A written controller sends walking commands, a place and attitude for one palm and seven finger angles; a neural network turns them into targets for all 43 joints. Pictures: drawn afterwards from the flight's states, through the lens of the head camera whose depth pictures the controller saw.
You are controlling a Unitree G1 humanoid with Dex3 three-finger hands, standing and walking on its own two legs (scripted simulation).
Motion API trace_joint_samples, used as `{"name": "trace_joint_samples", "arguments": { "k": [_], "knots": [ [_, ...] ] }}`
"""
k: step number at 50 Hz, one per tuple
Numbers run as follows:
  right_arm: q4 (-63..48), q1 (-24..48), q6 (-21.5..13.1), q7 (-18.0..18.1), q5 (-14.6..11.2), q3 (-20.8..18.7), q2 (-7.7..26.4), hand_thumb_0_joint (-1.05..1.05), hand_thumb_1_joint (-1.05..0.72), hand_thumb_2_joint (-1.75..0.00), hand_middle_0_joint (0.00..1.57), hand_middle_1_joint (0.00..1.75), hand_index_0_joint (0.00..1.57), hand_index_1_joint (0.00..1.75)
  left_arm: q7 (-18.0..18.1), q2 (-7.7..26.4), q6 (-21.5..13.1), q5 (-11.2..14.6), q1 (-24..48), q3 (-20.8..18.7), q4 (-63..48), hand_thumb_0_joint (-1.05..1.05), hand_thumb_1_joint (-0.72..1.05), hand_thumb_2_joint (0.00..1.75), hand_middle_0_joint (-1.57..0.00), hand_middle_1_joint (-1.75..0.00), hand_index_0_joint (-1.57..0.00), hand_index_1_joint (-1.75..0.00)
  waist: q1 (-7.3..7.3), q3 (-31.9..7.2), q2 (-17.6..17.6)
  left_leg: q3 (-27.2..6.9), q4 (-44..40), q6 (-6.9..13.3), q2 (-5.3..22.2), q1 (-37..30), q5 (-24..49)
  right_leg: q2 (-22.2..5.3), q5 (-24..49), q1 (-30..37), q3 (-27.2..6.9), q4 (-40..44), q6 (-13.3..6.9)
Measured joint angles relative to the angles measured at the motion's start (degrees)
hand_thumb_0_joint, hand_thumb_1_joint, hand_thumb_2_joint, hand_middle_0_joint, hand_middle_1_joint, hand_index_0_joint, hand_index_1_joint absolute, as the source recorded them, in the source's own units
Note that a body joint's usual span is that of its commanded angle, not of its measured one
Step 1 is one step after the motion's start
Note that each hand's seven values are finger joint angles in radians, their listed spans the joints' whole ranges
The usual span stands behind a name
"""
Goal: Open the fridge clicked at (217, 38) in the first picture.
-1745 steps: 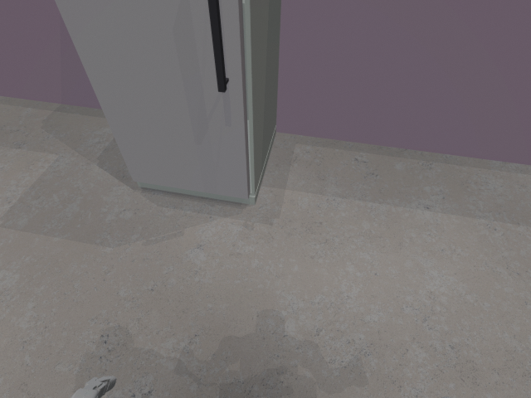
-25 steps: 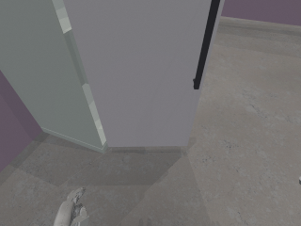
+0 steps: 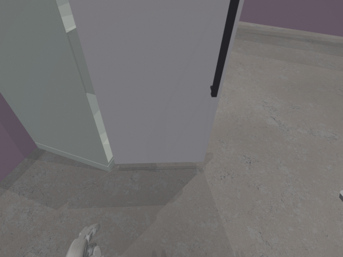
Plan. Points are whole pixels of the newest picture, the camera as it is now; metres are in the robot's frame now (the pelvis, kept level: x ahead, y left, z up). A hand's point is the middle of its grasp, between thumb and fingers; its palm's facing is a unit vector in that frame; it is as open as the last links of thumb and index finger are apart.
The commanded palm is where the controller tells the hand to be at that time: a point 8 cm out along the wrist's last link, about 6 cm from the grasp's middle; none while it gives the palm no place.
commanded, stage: let the arm hang, fingers relaxed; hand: right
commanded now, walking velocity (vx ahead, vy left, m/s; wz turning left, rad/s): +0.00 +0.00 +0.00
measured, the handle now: (223, 43) +0.81 -0.15 +0.15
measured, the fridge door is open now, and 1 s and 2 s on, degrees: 68 68 68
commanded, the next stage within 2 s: look to check the result in 1.14 s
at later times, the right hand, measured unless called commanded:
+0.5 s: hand out of the picture +0.02 -0.21 -0.17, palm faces +0.02 +0.98 -0.21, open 7.0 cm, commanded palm none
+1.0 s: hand out of the picture +0.06 -0.23 -0.16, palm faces -0.03 +0.98 -0.20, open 7.3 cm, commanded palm none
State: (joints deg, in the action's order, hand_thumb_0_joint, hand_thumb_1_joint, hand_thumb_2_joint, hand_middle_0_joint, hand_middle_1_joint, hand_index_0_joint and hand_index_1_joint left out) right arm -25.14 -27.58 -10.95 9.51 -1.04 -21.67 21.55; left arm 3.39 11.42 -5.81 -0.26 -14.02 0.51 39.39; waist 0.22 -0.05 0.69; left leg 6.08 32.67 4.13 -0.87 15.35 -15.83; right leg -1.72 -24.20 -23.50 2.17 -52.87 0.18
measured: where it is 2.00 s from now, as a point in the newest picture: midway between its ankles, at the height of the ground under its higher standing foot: outside the picture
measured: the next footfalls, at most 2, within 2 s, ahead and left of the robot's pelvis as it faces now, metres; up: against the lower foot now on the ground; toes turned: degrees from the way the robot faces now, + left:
right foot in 0.14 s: +0.08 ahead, -0.14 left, +0.00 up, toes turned -7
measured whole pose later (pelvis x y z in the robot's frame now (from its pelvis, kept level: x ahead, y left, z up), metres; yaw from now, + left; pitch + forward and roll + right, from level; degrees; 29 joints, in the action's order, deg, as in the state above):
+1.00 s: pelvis +0.03 -0.05 +0.02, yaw +0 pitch -1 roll +0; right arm 65.1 -12.2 0.2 2.2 1.2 0.8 10.0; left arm 1.1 8.8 0.2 -1.0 -13.7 -0.1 65.8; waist -0.9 1.6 -0.5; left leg 1.8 21.8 -1.1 1.9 8.1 -12.3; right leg 0.3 -11.4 -9.0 7.9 -21.5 -2.9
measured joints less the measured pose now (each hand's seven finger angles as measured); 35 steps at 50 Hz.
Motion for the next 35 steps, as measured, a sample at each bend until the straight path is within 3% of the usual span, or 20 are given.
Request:
{"name": "trace_joint_samples", "arguments": {
  "k": [2, 4, 7, 8, 10, 12, 16, 18, 22, 35],
  "knots": [
    [0.2, -1.0, -0.5, 0.0, -0.3, -0.8, 0.0, 0.01, -0.88, -0.9, 0.21, 0.3, 0.21, 0.31, 0.1, 0.6, 0.5, 0.2, 0.7, -0.2, -0.5, 0.01, 0.9, 0.9, -0.2, -0.3, -0.2, -0.3, -0.11, 0.1, -0.3, -0.4, -1.3, -0.3, 0.2, -0.7, 0.6, -0.2, 1.2, 0.4, 0.8, 2.7, 0.1],
    [7.7, 2.6, 0.2, -2.2, 1.8, 2.0, 0.7, 0.0, -0.88, -0.9, 0.21, 0.3, 0.21, 0.31, -2.3, 2.1, 0.0, 0.1, 0.9, -1.7, 0.9, 0.01, 0.9, 0.9, -0.2, -0.3, -0.2, -0.3, -0.25, -0.9, 0.5, 0.7, -0.8, -0.8, 1.0, -0.1, 0.2, -0.7, 1.9, 0.3, 1.8, 6.5, 0.3],
    [25.8, 9.2, 6.9, -5.9, 2.4, 9.0, -0.8, 0.0, -0.89, -0.9, 0.2, 0.3, 0.2, 0.3, -4.5, 5.9, 3.3, -0.1, 1.3, -2.4, 2.0, 0.01, 0.9, 0.9, -0.2, -0.3, -0.2, -0.3, -0.65, -2.7, 4.0, 2.4, 5.4, -1.8, 1.6, 3.1, -3.3, -1.6, 7.7, 2.2, 0.9, 14.2, -0.9],
    [32.5, 10.8, 8.9, -6.6, 2.4, 10.9, -1.7, 0.0, -0.89, -0.9, 0.2, 0.3, 0.2, 0.3, -4.7, 6.3, 4.3, -0.5, 2.1, -2.5, 2.8, 0.01, 0.9, 0.9, -0.2, -0.3, -0.2, -0.3, -0.98, -2.9, 4.0, 2.0, 8.5, -2.2, 2.1, 4.7, -5.2, -1.1, 6.8, 1.2, 0.9, 12.8, -1.2],
    [45.1, 12.6, 12.4, -7.7, 2.5, 14.2, -3.7, 0.0, -0.9, -0.9, 0.19, 0.3, 0.19, 0.3, -4.7, 5.8, 5.9, -1.5, 3.3, -1.9, 4.2, 0.01, 0.9, 0.9, -0.2, -0.3, -0.2, -0.3, -1.34, -2.0, 2.5, -0.9, 11.7, -3.0, 2.5, 6.3, -6.7, -0.1, 5.2, 0.7, 2.3, 10.6, -1.1],
    [55.7, 13.1, 14.3, -8.7, 2.8, 17.6, -6.5, 0.0, -0.9, -0.9, 0.19, 0.3, 0.19, 0.3, -4.5, 5.0, 6.5, -1.9, 3.5, -1.2, 5.4, 0.01, 0.91, 0.9, -0.2, -0.3, -0.2, -0.3, -1.85, -0.8, 1.6, -1.4, 11.2, -2.3, 2.3, 5.5, -6.4, -0.1, 5.1, 1.6, 2.6, 11.2, -0.5],
    [69.2, 11.1, 14.3, -9.2, 2.4, 22.6, -11.8, 0.01, -0.91, -0.9, 0.2, 0.3, 0.19, 0.3, -4.0, 2.2, 7.6, -1.5, 2.6, -0.3, 8.7, 0.01, 0.91, 0.9, -0.2, -0.3, -0.2, -0.3, -2.15, 2.0, -1.3, -1.0, 6.4, -1.6, 1.7, 2.7, -4.6, -0.2, 7.3, 4.1, 2.2, 15.5, 0.1],
    [72.5, 11.2, 13.1, -7.6, 1.7, 20.9, -11.4, -0.02, -0.99, -0.9, 0.2, 0.3, 0.2, 0.3, -3.7, 0.6, 7.8, -1.3, 1.7, -0.2, 10.9, 0.01, 0.91, 0.9, -0.2, -0.3, -0.2, -0.3, -1.38, 3.4, -2.9, -0.4, 3.2, -1.4, 1.3, 1.1, -3.0, -0.4, 8.5, 5.2, 1.5, 18.0, 0.3],
    [78.6, 11.4, 12.7, -8.0, 1.9, 21.4, -9.3, -0.03, -1.01, -0.9, 0.21, 0.3, 0.21, 0.3, -3.2, -0.6, 8.2, -1.2, 1.0, -0.1, 15.4, 0.01, 0.91, 0.9, -0.2, -0.3, -0.2, -0.3, -0.13, 4.8, -3.1, -0.2, -3.5, -1.7, 0.1, -1.9, 0.5, -1.2, 10.5, 7.2, 1.4, 22.2, 0.2],
    [89.1, 12.8, 11.6, -7.7, 2.0, 22.4, -9.6, 0.0, -0.92, -0.9, 0.2, 0.3, 0.2, 0.3, -2.5, -1.3, 7.0, -0.7, 0.9, -0.6, 23.3, 0.01, 0.91, 0.9, -0.2, -0.3, -0.2, -0.3, -0.37, 2.9, 0.3, -2.6, -11.3, -4.0, 1.4, -6.3, 4.1, 0.6, 12.9, 12.2, 4.0, 29.7, -1.9]
  ]
}}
